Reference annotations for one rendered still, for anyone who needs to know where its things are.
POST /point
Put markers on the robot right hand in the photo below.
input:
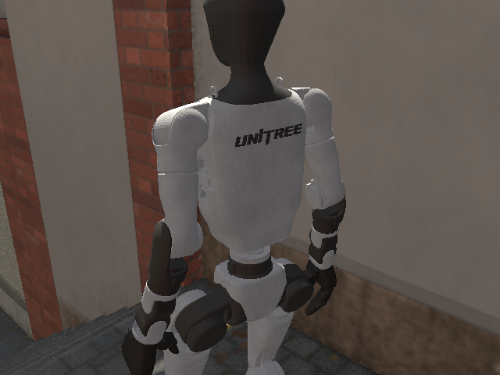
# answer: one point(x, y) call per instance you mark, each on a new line
point(326, 279)

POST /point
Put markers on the right robot forearm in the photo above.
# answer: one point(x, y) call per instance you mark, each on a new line
point(324, 234)

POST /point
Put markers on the robot head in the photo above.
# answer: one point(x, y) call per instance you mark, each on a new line
point(241, 33)

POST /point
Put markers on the robot right upper arm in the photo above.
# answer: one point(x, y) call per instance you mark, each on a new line
point(326, 188)

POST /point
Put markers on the humanoid robot torso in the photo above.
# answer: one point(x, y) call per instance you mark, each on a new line
point(250, 175)

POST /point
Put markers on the robot left upper arm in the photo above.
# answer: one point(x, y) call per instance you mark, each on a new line
point(177, 135)

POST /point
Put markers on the left robot forearm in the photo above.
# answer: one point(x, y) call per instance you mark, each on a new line
point(161, 289)

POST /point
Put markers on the robot left hand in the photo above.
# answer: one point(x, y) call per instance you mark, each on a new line
point(140, 358)

